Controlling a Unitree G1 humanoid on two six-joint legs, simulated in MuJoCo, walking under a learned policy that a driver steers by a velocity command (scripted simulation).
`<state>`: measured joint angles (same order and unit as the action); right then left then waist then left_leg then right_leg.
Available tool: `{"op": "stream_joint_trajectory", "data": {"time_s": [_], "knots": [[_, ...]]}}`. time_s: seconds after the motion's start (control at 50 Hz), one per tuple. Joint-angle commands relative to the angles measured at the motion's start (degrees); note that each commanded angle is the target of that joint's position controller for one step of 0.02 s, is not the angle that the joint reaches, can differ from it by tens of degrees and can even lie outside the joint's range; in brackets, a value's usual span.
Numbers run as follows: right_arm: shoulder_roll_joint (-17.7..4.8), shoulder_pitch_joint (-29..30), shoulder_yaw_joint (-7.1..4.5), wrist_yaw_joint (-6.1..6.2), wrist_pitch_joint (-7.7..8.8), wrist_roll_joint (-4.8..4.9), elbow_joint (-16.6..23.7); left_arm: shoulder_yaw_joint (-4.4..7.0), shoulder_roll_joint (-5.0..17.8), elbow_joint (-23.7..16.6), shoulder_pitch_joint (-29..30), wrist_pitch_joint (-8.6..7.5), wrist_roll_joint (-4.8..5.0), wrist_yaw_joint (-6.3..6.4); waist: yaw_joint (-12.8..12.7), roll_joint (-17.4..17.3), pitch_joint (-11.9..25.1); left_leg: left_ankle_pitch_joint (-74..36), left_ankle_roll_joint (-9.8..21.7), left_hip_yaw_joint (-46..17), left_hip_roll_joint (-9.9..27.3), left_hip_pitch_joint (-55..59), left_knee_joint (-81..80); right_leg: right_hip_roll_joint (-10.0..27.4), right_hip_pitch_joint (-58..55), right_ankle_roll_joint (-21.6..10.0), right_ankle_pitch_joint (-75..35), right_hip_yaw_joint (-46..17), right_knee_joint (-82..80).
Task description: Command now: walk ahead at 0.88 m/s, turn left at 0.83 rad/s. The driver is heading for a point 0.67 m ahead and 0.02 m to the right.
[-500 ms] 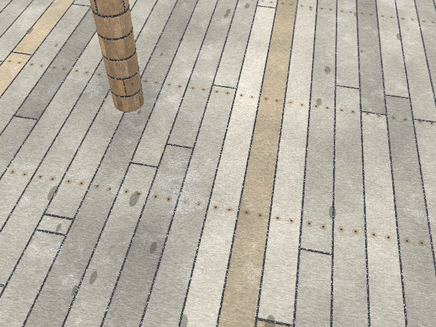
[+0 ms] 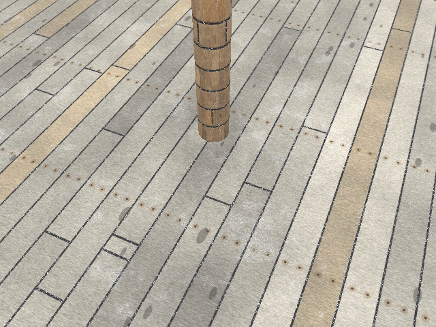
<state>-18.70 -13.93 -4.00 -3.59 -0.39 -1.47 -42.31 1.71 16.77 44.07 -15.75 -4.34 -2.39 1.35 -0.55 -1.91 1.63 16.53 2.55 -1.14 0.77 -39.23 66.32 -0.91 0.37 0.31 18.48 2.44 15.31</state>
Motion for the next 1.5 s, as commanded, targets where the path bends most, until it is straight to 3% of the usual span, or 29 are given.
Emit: {"op": "stream_joint_trajectory", "data": {"time_s": [0.02, 0.1, 0.14, 0.2, 0.22, 0.24, 0.26, 0.3, 0.32, 0.36, 0.44, 0.58, 0.64, 0.66, 0.68, 0.7, 0.72, 0.74, 0.76, 0.82, 0.88, 1.02, 1.08, 1.12, 1.14, 1.2, 1.38, 1.4, 1.5], "knots": [[-2.6, 11.0, 0.20, -1.65, 0.55, -0.15, 9.2, 2.14, 7.4, -0.9, -2.1, -1.98, 0.06, -0.87, -1.7, 8.6, -8.8, -4.4, 0.3, -1.2, 5.1, -18.8, 4.1, 15.4, -3.3, -6.3, -4.3, -4.9, -10.9], [-1.7, 16.9, 1.54, -3.11, 0.41, -0.34, 12.0, 2.15, 7.1, 0.6, -1.8, -2.89, 0.34, -1.14, -1.2, 6.2, -12.1, -11.0, 2.9, 6.4, 4.6, -7.0, -12.3, 12.7, 3.1, -4.9, -20.1, 7.5, -13.6], [-0.9, 16.7, 2.01, -2.88, 0.33, -0.32, 12.1, 2.54, 9.3, 1.4, -3.8, -2.96, 0.49, -0.99, -0.4, 6.3, -9.3, -9.8, 6.0, 12.1, 0.1, 4.0, -18.1, 13.1, 1.5, -4.4, -53.1, 11.0, -7.8], [-5.4, -7.7, -0.23, -0.54, 0.84, -0.64, 4.9, 3.39, 14.5, 2.8, -5.2, -1.34, -0.10, -0.41, 12.5, 10.1, 5.2, 0.4, 10.0, 8.8, -7.9, 34.8, -22.1, 17.6, 3.4, -6.0, -80.0, 8.7, 21.8], [-10.1, -16.4, -2.24, 0.68, 0.82, -1.15, 1.9, 3.10, 13.9, 2.4, -3.5, -1.08, 0.34, -0.47, 17.7, 6.9, 9.1, 1.4, 10.4, 2.8, -5.7, 50.4, -28.2, 14.3, 14.0, -5.4, -66.0, 9.0, 41.2], [-16.6, -11.3, -3.10, 1.64, 1.37, -2.74, 2.4, 0.10, 1.3, -0.7, -10.0, -0.95, 1.48, -2.11, 6.9, -13.6, 13.6, 15.3, 12.2, -24.7, 14.9, 65.4, -34.9, 4.0, 37.0, -3.4, 11.1, 6.2, 68.4], [-17.1, -15.5, -3.50, 1.94, 1.64, -1.28, 4.9, 0.77, 6.3, -2.5, -5.5, -1.90, 2.85, -1.72, 12.4, -6.5, 26.9, 18.8, 12.4, -44.5, 21.5, 65.7, -44.8, -1.1, 38.2, -5.0, 9.4, -10.0, 77.5], [-11.8, -9.7, -2.41, 2.96, 2.92, -1.69, 1.1, 0.88, 6.7, -3.3, 0.1, -1.89, 3.26, -1.59, 6.7, 1.7, 5.0, 11.0, 9.1, -29.4, 18.9, 45.2, -48.9, 4.5, 42.2, -5.3, -2.9, -8.7, 71.1], [-8.6, -5.5, -1.46, 2.92, 3.74, -2.01, 1.4, 0.71, 6.1, -1.7, -0.8, -1.17, 2.24, -2.11, 3.8, 4.3, 0.9, 7.9, 7.3, -23.4, 16.7, 36.7, -50.1, 7.1, 38.9, -5.1, -4.8, -8.5, 66.4], [-4.4, -3.3, 0.12, 2.77, 5.31, -0.97, 1.1, 0.69, 4.3, 1.5, -6.9, 1.85, 1.31, -3.17, -0.6, 0.1, -1.9, 5.2, 5.3, -14.0, 14.3, 26.4, -54.9, 8.8, 32.2, -4.1, -5.9, -8.4, 62.8], [-2.2, -5.1, 0.54, 2.04, 7.79, 0.41, -1.7, 0.76, 1.7, 1.0, -0.2, 3.85, 2.25, -4.34, -0.6, -0.5, -9.7, -14.8, -1.8, 4.1, 7.7, 25.8, -60.8, 8.0, 38.8, -4.1, -14.8, -5.7, 53.5], [-2.4, -7.2, 1.53, 4.42, 8.14, 0.95, -4.2, -0.44, 1.0, -2.2, 9.3, 2.28, 2.46, -5.71, -1.2, -1.9, -7.2, -65.7, -4.6, 18.0, 5.8, 38.9, -57.5, -0.1, 32.0, -8.0, -27.7, 10.0, 28.3], [-8.2, -3.9, 0.02, 6.91, 7.06, 0.86, -3.1, 1.08, 5.5, 3.5, -8.8, 2.62, 0.83, -5.02, -10.3, -3.4, 1.8, -87.5, -5.0, 16.4, 8.6, 41.3, -35.1, -6.8, 11.2, -9.1, -25.7, 10.1, 22.8], [-9.1, -0.4, -0.33, 7.05, 6.32, 0.43, -2.3, 2.33, 7.7, 7.3, -21.3, 2.84, 0.43, -4.16, -16.1, -3.3, 5.6, -83.6, -4.4, 14.5, 9.2, 37.4, -19.4, -5.5, 0.3, -11.3, -25.4, 5.1, 20.6], [-7.4, 2.4, -0.45, 6.28, 5.38, 1.01, -3.1, 3.21, 8.5, 8.7, -26.6, 2.27, 1.41, -3.22, -19.5, 3.6, 4.7, -47.5, -4.1, 15.5, 1.9, 32.5, 6.8, -0.7, -3.6, -15.5, -33.0, -1.1, 10.3], [1.7, -1.7, 2.08, 4.94, 5.96, -0.33, 0.0, 4.35, 13.6, 8.1, -20.3, 2.40, 1.18, -2.42, -7.8, 20.1, 4.1, 18.0, -4.5, 9.1, -7.4, 8.0, 29.1, 7.9, -17.3, -17.8, -64.5, -11.9, 24.8], [2.9, -10.8, 3.20, 4.84, 6.04, 1.40, 1.0, 4.77, 14.9, 5.3, -15.4, 1.75, 0.88, -2.66, -2.6, 11.7, 18.8, 15.0, -2.7, -2.7, -5.0, 2.0, 34.5, 17.4, -24.2, -27.0, -60.8, -29.8, 19.2], [-1.0, -7.9, 3.20, 4.71, 6.21, 0.29, 0.9, 4.69, 11.7, 2.6, -10.2, 2.18, 1.83, -2.32, -3.1, 3.5, 14.4, 8.7, -1.5, -3.4, -2.9, 0.8, 29.8, 17.3, -15.5, -26.6, -39.7, -33.8, 9.9], [-2.3, -6.4, 2.94, 4.43, 6.16, -0.16, 0.5, 3.51, 7.9, 2.0, -4.2, 2.68, 2.06, -1.91, 0.6, -1.4, 2.5, 5.2, -1.4, -2.0, -0.2, 0.9, 22.5, 16.5, -1.6, -23.9, -29.3, -30.4, 3.9], [-1.9, -5.1, 2.80, 4.43, 2.31, -1.02, -0.3, 1.92, 5.1, 2.7, -3.5, 0.68, 2.24, -2.12, 3.1, -4.4, -4.9, 5.0, -3.5, -1.6, 3.6, 12.3, 8.0, 12.8, 18.8, -19.9, -45.6, -19.6, -0.2], [1.6, -3.0, 3.88, 4.65, 2.24, 0.19, -0.1, 1.67, 6.4, 4.0, -2.8, -0.43, 1.38, -1.74, 3.3, -1.1, -0.9, -0.9, -4.1, 0.9, 3.8, 17.7, -6.4, 7.8, 18.3, -16.4, -65.3, -8.2, 1.0], [0.6, 1.7, 3.65, 5.09, 2.96, 0.48, -2.3, 0.94, 3.7, 6.6, -3.7, 1.06, 1.07, -1.77, -1.7, 7.4, 2.4, -12.6, -2.2, 4.0, 1.7, 16.2, -26.0, 5.5, 2.2, -10.3, -53.3, -3.2, 5.6], [0.4, -3.3, 3.36, 5.35, 3.74, -0.14, -4.3, 0.75, 4.1, 7.3, -0.5, 1.77, 1.97, -1.04, 1.9, 5.0, -0.5, -15.2, 0.8, 3.3, 0.5, 23.9, -38.3, 8.2, 4.0, -8.1, -49.2, -6.4, 12.5], [-4.3, -8.6, 2.48, 5.42, 4.80, -0.10, -6.0, 0.26, 1.9, 8.0, -7.3, 1.72, 1.77, -0.48, -0.1, -5.4, 4.7, -64.5, 6.8, -9.1, 13.3, 37.5, -37.6, 0.7, 9.7, -4.1, -17.3, -4.0, 23.8], [-2.7, -9.0, 2.94, 5.21, 4.10, 0.51, -6.2, -0.15, -0.4, 10.5, -11.0, 2.84, 2.11, -0.30, 0.5, -10.6, 8.7, -72.4, 14.6, -17.6, 20.9, 39.4, -39.6, -4.1, 12.4, -2.9, 8.8, -3.5, 30.8], [-0.2, -3.6, 4.14, 5.25, 2.97, -0.06, -6.1, 0.14, 1.0, 10.6, -2.6, 5.16, 1.58, -0.49, -0.2, -3.9, 2.8, -43.8, 13.4, -16.0, 17.3, 30.4, -47.3, -2.7, 14.6, -1.9, 17.0, -8.0, 35.5], [-0.9, -2.6, 3.45, 5.25, 1.00, 1.04, -9.7, -1.36, 1.7, 15.9, 0.1, 6.36, 0.88, 0.63, 0.8, -2.4, -2.7, 5.4, 0.4, -8.2, 6.8, 21.7, -52.3, 4.5, 4.8, -1.2, -5.8, -10.1, 4.7], [-0.3, -2.6, 3.19, 5.15, 0.63, 1.16, -10.2, -1.16, 2.3, 17.0, 0.4, 6.10, 1.28, 0.47, 1.3, 1.4, -7.2, 4.5, 0.3, -6.0, 5.1, 23.5, -52.6, 4.0, 12.0, -2.0, -2.3, -9.6, 5.5], [0.7, -3.6, 2.74, 5.07, 0.89, 0.62, -13.1, -1.85, -0.2, 19.4, -1.4, 4.44, 1.55, 1.02, 1.8, 3.0, -4.5, -8.9, 1.9, -4.9, 5.2, 31.4, -47.3, 4.9, 12.5, -2.0, -5.9, -10.2, 2.5]]}}
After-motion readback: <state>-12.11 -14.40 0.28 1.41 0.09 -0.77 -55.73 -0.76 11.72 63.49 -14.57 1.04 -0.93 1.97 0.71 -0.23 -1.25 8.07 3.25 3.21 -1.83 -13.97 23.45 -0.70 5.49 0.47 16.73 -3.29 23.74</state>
